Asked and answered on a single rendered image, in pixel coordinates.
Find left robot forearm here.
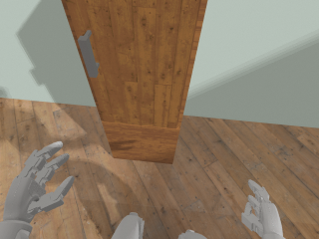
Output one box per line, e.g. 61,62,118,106
0,220,33,239

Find robot right hand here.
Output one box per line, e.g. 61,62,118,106
241,179,283,238

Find left robot shin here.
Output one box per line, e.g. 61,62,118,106
129,212,139,216

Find handle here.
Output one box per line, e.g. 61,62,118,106
78,30,100,78

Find left robot thigh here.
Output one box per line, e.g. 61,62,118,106
111,215,145,239

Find cupboard door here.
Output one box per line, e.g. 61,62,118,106
65,0,200,129

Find robot left hand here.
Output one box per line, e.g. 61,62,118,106
3,141,75,223

